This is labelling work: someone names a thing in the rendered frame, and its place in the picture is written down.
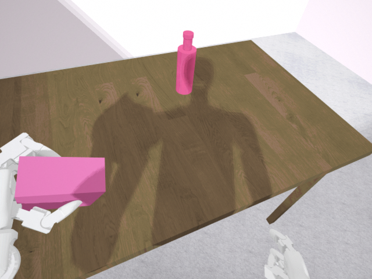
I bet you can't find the table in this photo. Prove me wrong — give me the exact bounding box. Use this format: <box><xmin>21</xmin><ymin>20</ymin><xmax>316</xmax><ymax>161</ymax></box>
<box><xmin>0</xmin><ymin>40</ymin><xmax>372</xmax><ymax>279</ymax></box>

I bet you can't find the sponge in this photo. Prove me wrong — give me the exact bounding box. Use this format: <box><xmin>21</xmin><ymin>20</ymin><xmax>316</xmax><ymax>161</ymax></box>
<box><xmin>15</xmin><ymin>156</ymin><xmax>106</xmax><ymax>211</ymax></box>

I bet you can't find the left robot hand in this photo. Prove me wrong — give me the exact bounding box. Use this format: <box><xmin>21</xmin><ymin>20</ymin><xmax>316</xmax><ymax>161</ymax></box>
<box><xmin>0</xmin><ymin>133</ymin><xmax>82</xmax><ymax>234</ymax></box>

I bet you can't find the robot left forearm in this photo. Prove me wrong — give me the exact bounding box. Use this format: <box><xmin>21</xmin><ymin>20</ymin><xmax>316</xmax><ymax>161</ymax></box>
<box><xmin>0</xmin><ymin>229</ymin><xmax>21</xmax><ymax>279</ymax></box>

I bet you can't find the right robot hand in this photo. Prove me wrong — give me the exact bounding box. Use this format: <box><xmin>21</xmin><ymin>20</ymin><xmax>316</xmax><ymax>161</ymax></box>
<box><xmin>264</xmin><ymin>229</ymin><xmax>310</xmax><ymax>279</ymax></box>

